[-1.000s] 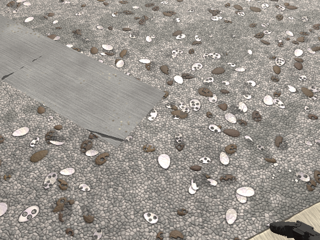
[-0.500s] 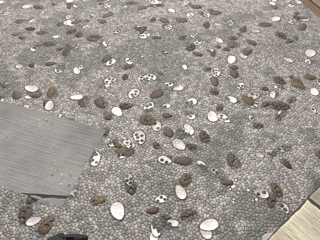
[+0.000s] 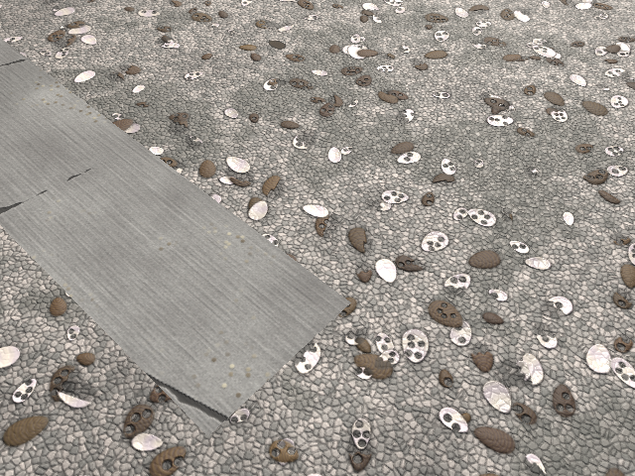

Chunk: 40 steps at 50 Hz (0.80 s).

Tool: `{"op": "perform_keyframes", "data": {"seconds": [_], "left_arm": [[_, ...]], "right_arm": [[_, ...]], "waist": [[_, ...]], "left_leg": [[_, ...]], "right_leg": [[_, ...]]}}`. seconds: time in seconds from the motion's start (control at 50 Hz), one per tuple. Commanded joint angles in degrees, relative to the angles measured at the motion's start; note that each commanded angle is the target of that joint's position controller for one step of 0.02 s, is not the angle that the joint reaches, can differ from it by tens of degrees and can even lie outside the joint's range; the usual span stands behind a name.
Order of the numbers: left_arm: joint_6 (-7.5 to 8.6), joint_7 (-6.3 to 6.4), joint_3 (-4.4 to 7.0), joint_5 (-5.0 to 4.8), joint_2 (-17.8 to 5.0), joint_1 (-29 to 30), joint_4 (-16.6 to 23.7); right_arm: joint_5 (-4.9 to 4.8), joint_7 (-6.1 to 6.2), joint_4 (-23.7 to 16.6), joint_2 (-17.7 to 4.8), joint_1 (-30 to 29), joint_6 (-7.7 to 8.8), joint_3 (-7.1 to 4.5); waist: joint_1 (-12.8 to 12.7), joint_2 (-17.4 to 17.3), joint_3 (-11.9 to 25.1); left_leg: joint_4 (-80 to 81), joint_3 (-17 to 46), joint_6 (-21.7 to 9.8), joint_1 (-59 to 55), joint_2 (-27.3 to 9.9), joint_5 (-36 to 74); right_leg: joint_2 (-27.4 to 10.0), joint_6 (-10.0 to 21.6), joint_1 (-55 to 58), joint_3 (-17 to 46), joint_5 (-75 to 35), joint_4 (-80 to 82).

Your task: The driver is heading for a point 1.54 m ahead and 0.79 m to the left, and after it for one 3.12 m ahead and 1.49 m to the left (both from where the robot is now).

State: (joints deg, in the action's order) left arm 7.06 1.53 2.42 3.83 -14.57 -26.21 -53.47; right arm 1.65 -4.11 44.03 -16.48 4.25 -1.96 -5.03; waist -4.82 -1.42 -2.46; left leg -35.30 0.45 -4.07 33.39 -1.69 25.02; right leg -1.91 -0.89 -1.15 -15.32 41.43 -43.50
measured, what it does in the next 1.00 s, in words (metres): goes down, turning left: left foot 0.16 m lower, then right foot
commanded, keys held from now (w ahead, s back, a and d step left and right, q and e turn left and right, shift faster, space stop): w+q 1.00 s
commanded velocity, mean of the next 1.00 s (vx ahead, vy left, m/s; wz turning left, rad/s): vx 0.50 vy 0.00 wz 0.59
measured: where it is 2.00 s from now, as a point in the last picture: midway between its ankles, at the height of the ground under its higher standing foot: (147, 319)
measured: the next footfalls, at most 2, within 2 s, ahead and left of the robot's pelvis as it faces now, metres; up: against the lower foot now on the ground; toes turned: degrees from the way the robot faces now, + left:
left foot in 0.10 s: +0.24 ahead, +0.09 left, -0.16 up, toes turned +9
right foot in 0.50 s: +0.47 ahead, -0.07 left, -0.16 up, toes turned +20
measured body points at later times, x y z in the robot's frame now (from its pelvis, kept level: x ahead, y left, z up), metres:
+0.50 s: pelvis +0.30 +0.01 -0.11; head +0.32 +0.00 +0.34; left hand +0.43 +0.29 -0.19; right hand +0.37 -0.26 -0.25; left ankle +0.20 +0.09 -0.84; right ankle +0.43 -0.08 -0.84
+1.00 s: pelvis +0.49 +0.10 -0.11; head +0.52 +0.14 +0.34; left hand +0.30 +0.30 -0.25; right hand +0.80 +0.05 -0.20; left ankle +0.53 +0.23 -0.83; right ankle +0.43 -0.08 -0.83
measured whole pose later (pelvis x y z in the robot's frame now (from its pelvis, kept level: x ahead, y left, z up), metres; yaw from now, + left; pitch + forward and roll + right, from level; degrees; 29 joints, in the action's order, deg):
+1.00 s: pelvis +0.49 +0.10 -0.11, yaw +37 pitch +2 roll -1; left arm 3.6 0.4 3.5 1.4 -14.2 -23.3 -53.0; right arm 2.6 -4.7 42.9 -14.5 0.7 -0.4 -2.5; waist -3.8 -0.8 -3.2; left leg -35.4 -5.5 -6.1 28.8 -0.8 -12.6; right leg -4.1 -3.0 3.6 -16.5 24.0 -20.8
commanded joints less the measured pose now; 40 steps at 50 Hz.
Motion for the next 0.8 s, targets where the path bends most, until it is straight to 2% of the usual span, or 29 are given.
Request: {"op": "perform_keyframes", "data": {"seconds": [0.02,0.04,0.06,0.08,0.1,0.12,0.14,0.16,0.18,0.2,0.22,0.24,0.26,0.28,0.3,0.34,0.38,0.42,0.46,0.48,0.5,0.52,0.54,0.56,0.58,0.6,0.64,0.7,0.8], "left_arm": [[-0.65,0.92,0.78,-0.61,-5.4,-4.2,0.8],[-1.33,1.22,0.71,-1.08,-5.5,-4.3,0.5],[-1.89,1.18,0.81,-1.57,-6.5,-4.1,0.2],[-2.32,0.92,1.29,-2.29,-7.8,-4.7,-0.4],[-3.29,1.01,1.65,-2.96,-8.3,-3.4,-0.7],[-3.18,-0.07,1.65,-3.89,-5.3,-4.9,-0.7],[-3.19,0.05,1.07,-5.05,-5.4,-5.0,3.2],[-3.08,0.09,0.69,-4.21,-6.5,1.1,6.1],[-2.31,-0.34,-0.11,-3.24,-6.2,4.7,7.9],[-1.71,-0.51,-0.34,-1.92,-4.9,8.5,8.4],[-1.99,-0.78,0.55,-0.54,-7.7,9.2,8.1],[-3.07,-0.96,0.94,-0.23,-7.4,9.3,7.6],[-4.28,-1.17,0.56,-0.56,-5.7,10.2,8.5],[-4.81,-1.4,0.2,-0.48,-4.6,10.9,8.8],[-4.75,-1.54,-0.33,-1.07,-2.9,11.7,9.1],[-4.3,-1.84,-0.91,-2.35,-1.6,12.2,9.1],[-4.13,-1.92,-0.63,-2.46,-2.8,16.7,9.9],[-4.04,-1.98,-0.29,-2.53,-3.8,21.4,11.4],[-3.65,-2.18,0.37,-2.26,-4.8,20.2,11.4],[-3.11,-2.11,0.66,-2.03,-5.1,16.2,10.2],[-2.26,-1.63,1.56,-1.35,-7.9,9.6,8.6],[-1.88,-0.83,2.53,-0.54,-12.6,1.8,8.0],[-3.15,-0.36,3.56,-1.2,-16.2,3.5,7.7],[-3.77,-0.38,2.78,-1.66,-11.3,8.1,9.4],[-3.84,-0.71,1.87,-2.14,-7.5,11.7,10.2],[-3.8,-0.98,1.47,-2.14,-5.8,14.0,10.2],[-2.83,-0.6,1.4,-2.32,-4.9,13.3,9.3],[-1.44,-1.06,1.91,-2.85,-5.2,10.1,7.6],[-1.48,-1.17,2.3,-2.76,-5.7,6.9,5.8]], "right_arm": [[0.36,-0.56,-4.0,-0.3,-10.5,1.98,1.13],[0.88,-0.28,-1.9,-0.1,-7.7,2.03,1.25],[1.84,0.4,0.6,-0.9,-1.7,1.94,0.94],[2.87,1.24,4.2,-3.0,6.9,1.89,0.05],[3.18,1.72,8.8,-5.0,19.5,2.04,-1.06],[3.2,2.05,11.1,-11.4,24.0,2.33,-2.98],[0.51,1.72,9.5,-15.4,28.1,2.86,-3.7],[-1.16,2.26,7.6,-14.3,28.7,2.61,-3.53],[0.23,3.74,6.5,-12.5,26.7,2.02,-2.65],[0.63,5.51,6.7,-10.9,22.8,2.13,-2.07],[-0.32,5.57,4.8,-8.2,16.5,3.52,-0.76],[-0.61,5.46,4.3,-6.9,10.9,4.54,-0.11],[-1.19,5.11,4.7,-7.7,9.6,5.01,-0.33],[-0.89,4.87,4.7,-8.2,8.9,5.65,-0.49],[-0.61,4.67,5.1,-8.1,8.6,5.82,-0.51],[-0.99,3.69,5.3,-7.3,9.1,5.7,-0.7],[-1.48,2.96,5.4,-6.7,11.5,5.22,-0.92],[-1.36,2.69,5.5,-7.0,13.8,4.43,-1.11],[-0.78,2.9,5.1,-7.8,14.0,3.92,-1.35],[-0.72,3.1,4.6,-8.0,13.1,3.92,-1.4],[-0.76,3.15,3.9,-6.0,12.7,4.42,-0.85],[-0.89,3.19,2.2,-0.6,13.1,5.17,0.46],[-1.13,3.12,0.4,-1.8,16.8,4.79,0.22],[0.18,3.14,2.2,-4.9,16.4,3.72,-0.13],[0.33,2.38,2.3,-5.1,14.1,3.36,-0.32],[0.1,1.76,2.3,-4.2,13.5,3.06,-0.17],[0.71,1.21,2.8,-3.5,13.0,2.41,-0.11],[0.4,0.75,1.2,-2.9,9.4,1.67,0.1],[0.2,0.08,-1.7,-1.5,0.8,1.5,1.0]], "waist": [[-2.9,0.7,-10.4],[-1.8,-0.4,-10.0],[0.9,0.0,-7.1],[4.7,0.3,-2.0],[11.4,0.6,3.7],[12.1,-12.6,7.0],[12.6,-11.9,19.7],[15.7,-3.0,27.4],[14.5,0.3,24.3],[12.1,1.6,19.0],[8.3,6.4,12.5],[4.1,8.0,7.0],[2.3,6.2,3.2],[1.9,4.0,2.9],[1.8,1.7,3.2],[2.4,-2.0,5.7],[4.7,-2.0,5.3],[6.5,-1.3,3.9],[5.1,-0.7,2.6],[2.6,-0.2,2.7],[-0.5,3.6,4.8],[-2.6,13.2,10.2],[1.4,21.7,10.8],[2.7,10.6,4.7],[3.3,6.7,0.7],[4.5,6.4,-1.2],[4.8,9.0,-1.0],[4.9,6.9,1.2],[3.6,6.8,0.1]], "left_leg": [[9.6,-4.1,-0.1,-0.5,0.0,3.7],[12.3,-4.6,-0.5,-5.3,-0.3,3.8],[13.5,-6.3,-1.1,-11.6,0.7,1.9],[12.4,-8.6,-2.4,-20.5,3.1,-2.4],[16.1,-5.4,-5.1,-35.6,1.5,-2.2],[5.5,-1.4,-9.6,-54.4,-4.3,18.0],[-10.7,13.5,-17.1,-76.3,-16.5,38.4],[-4.5,21.6,-20.5,-76.7,-20.1,25.9],[6.2,26.8,-20.4,-71.1,-20.2,-5.0],[13.3,32.4,-19.8,-59.9,-21.2,-24.4],[15.7,31.0,-17.9,-46.2,-19.8,-24.1],[17.6,28.2,-17.6,-31.2,-17.7,-15.6],[19.9,22.6,-16.4,-19.7,-13.0,-13.3],[20.1,19.5,-15.7,-15.2,-10.2,-9.0],[19.7,16.5,-15.0,-13.7,-7.9,-4.5],[18.5,12.9,-12.4,-13.6,-4.9,-4.3],[18.1,14.0,-10.4,-16.1,-3.9,-11.6],[17.0,17.5,-9.1,-18.1,-4.6,-19.3],[14.1,21.0,-7.7,-17.2,-4.9,-27.8],[10.3,21.2,-6.5,-14.6,-3.3,-31.6],[0.4,18.3,-4.6,-10.1,0.7,-34.7],[-17.5,8.5,-2.2,-4.8,6.7,-47.9],[-26.6,3.3,-1.8,8.1,10.5,-60.7],[-32.2,5.4,-1.9,10.1,4.4,-56.5],[-32.3,4.9,-1.6,9.5,2.9,-51.3],[-30.5,4.6,-0.7,7.5,1.2,-47.4],[-29.8,3.3,0.8,4.5,-0.3,-42.1],[-29.0,2.9,2.1,5.9,-0.9,-37.4],[-18.7,0.7,3.4,8.0,-1.9,-30.0]], "right_leg": [[-12.7,6.1,-7.5,8.8,-22.1,6.2],[-12.2,6.0,-7.7,7.4,-26.3,2.1],[-11.3,6.4,-6.3,6.1,-34.9,-6.1],[-10.1,6.9,-5.8,5.1,-44.9,-18.0],[-8.6,6.2,-12.0,4.1,-43.8,-37.1],[0.5,4.1,-31.9,1.0,1.6,-63.5],[-0.6,2.9,-52.1,11.0,5.8,-74.5],[-2.8,2.2,-56.1,15.1,-0.2,-72.6],[-3.2,2.0,-61.0,16.2,-7.8,-66.3],[-4.2,1.7,-60.8,17.8,-15.1,-60.3],[-6.3,1.1,-53.9,19.1,-21.7,-48.1],[-7.0,-1.1,-44.7,19.9,-23.0,-38.5],[-7.4,-2.3,-36.5,19.1,-22.4,-27.6],[-6.6,-2.6,-31.1,17.9,-23.9,-21.7],[-5.9,-2.6,-27.8,17.0,-26.1,-15.6],[-4.2,-1.5,-21.6,16.8,-34.4,-5.9],[-2.5,-1.0,-20.8,16.2,-38.1,-0.3],[-1.0,-0.7,-20.2,16.1,-36.3,4.1],[0.5,-0.3,-15.3,16.6,-32.2,9.3],[1.1,0.3,-9.1,16.8,-30.9,12.9],[-2.9,2.0,-0.8,22.1,-25.2,17.4],[-17.8,4.8,7.9,36.4,-15.6,23.1],[-25.0,10.2,9.1,59.4,-4.3,31.9],[-23.3,10.8,3.5,55.6,3.6,31.8],[-19.7,9.5,-1.2,47.5,-1.0,31.8],[-16.8,8.2,-4.6,39.0,-10.6,32.7],[-13.2,7.2,-6.3,28.0,-25.7,33.4],[-13.2,8.2,-3.4,21.1,-39.2,33.5],[-13.1,8.5,-1.0,13.0,-42.5,34.3]]}}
